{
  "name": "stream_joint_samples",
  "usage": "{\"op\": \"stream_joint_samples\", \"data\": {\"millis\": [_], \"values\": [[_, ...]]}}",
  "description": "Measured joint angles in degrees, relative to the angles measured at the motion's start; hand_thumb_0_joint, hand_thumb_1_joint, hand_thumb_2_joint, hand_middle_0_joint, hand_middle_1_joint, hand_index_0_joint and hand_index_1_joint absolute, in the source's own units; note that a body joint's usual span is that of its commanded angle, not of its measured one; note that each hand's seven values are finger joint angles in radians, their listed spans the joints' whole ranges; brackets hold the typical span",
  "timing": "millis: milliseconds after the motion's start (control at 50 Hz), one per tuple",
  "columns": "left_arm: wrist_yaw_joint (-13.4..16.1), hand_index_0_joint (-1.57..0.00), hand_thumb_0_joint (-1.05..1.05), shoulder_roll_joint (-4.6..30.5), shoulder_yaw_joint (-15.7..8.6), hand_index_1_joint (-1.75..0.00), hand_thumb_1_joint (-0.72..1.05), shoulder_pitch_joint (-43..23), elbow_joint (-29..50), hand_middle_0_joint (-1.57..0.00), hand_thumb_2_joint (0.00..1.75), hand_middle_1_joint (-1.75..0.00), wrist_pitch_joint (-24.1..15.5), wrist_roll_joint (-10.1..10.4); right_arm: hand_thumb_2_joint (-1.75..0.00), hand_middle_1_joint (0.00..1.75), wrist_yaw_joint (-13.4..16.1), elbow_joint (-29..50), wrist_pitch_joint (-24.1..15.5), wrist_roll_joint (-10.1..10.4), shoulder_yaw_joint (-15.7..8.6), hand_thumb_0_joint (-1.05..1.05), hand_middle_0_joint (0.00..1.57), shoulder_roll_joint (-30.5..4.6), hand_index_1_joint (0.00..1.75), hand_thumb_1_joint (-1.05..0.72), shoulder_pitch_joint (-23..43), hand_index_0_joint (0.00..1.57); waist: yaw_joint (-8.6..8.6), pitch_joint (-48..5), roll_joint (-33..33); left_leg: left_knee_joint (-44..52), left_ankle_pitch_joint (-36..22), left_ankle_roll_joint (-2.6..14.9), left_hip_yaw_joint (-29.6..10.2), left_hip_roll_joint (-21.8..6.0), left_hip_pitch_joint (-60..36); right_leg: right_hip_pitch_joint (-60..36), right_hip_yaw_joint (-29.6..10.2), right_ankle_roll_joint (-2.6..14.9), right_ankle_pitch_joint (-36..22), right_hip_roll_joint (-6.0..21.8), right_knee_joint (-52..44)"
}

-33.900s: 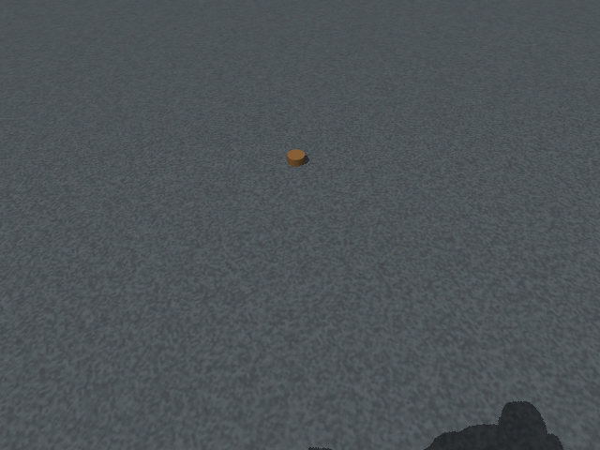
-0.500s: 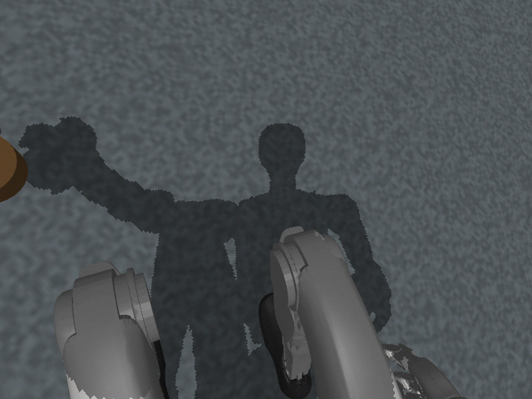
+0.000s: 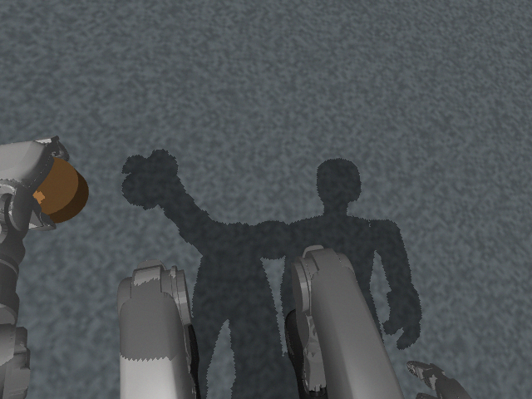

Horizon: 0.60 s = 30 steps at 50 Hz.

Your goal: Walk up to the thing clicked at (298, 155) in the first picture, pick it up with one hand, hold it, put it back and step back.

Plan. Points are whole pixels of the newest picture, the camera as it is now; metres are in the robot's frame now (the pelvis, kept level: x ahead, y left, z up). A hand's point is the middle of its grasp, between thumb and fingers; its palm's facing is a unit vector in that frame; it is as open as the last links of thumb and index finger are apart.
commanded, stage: lift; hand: left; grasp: from above
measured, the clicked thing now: (51, 190) +0.45 +0.33 -0.14
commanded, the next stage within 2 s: hold in 1.24 s
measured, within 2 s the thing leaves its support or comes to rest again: neither
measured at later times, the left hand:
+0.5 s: hand out of the picture +0.35 +0.31 +0.10, palm faces -0.42 -0.13 -0.90, open 11.9 cm
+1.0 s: hand out of the picture +0.34 +0.28 +0.23, palm faces -0.44 -0.11 -0.89, open 11.9 cm
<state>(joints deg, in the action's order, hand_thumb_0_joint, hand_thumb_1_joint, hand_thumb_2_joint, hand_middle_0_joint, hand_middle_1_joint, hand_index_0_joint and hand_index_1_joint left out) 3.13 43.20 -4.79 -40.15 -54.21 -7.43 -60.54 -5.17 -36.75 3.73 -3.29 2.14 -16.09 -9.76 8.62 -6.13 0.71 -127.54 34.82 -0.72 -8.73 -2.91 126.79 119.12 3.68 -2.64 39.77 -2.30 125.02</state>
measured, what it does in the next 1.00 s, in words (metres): rises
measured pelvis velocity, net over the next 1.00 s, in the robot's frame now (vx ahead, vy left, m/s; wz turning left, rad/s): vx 0.05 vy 0.00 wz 0.11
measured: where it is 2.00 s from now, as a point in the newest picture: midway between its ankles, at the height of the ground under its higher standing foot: (248, 383)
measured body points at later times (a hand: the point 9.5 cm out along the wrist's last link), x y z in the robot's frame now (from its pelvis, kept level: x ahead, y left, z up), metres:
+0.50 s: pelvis +0.01 +0.00 +0.17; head +0.14 +0.04 +0.60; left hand +0.37 +0.32 +0.15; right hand +0.17 -0.25 +0.05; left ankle +0.10 +0.13 -0.35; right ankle +0.10 -0.13 -0.35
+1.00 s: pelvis +0.05 +0.00 +0.31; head +0.11 +0.01 +0.76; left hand +0.36 +0.28 +0.28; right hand +0.17 -0.25 +0.19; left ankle +0.09 +0.14 -0.35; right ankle +0.10 -0.13 -0.35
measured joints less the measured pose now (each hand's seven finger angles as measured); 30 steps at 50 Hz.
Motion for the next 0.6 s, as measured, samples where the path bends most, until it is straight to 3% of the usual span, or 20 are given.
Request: {"op": "stream_joint_samples", "data": {"millis": [260,440,600], "values": [[-4.3,-0.42,-0.02,-3.9,3.7,-0.76,-0.17,9.8,12.4,-0.50,0.64,-0.84,1.8,4.4,-0.90,0.30,3.5,0.5,-0.4,2.7,-1.9,0.01,0.20,1.1,0.30,-0.90,1.9,0.21,-3.10,-3.1,1.0,13.0,-0.6,0.55,2.4,-0.5,-14.1,-13.3,-1.2,0.06,-1.3,0.7,-12.7],[-3.6,-0.40,-0.01,-7.6,5.3,-0.78,-0.16,17.3,19.7,-0.48,0.65,-0.87,4.6,5.7,-0.90,0.30,5.7,-0.2,-0.5,4.0,-2.2,0.01,0.20,1.9,0.30,-0.89,2.3,0.21,-4.01,-3.0,1.5,25.6,-2.2,0.42,3.8,-0.6,-29.4,-27.8,-1.5,0.38,-3.5,1.2,-25.3],[-2.6,-0.40,-0.01,-10.9,8.4,-0.79,-0.17,22.3,19.6,-0.48,0.65,-0.88,6.4,6.1,-0.90,0.30,7.2,-1.9,-1.9,4.9,-2.3,0.01,0.20,2.2,0.30,-0.89,0.8,0.21,-4.55,-2.9,1.9,39.2,-4.7,0.19,5.2,-0.8,-45.8,-43.5,-2.1,0.77,-6.4,1.4,-38.7]]}}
